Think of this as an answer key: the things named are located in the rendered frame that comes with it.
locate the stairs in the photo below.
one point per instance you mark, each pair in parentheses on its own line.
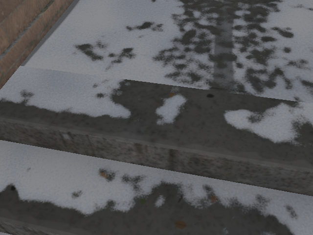
(56,182)

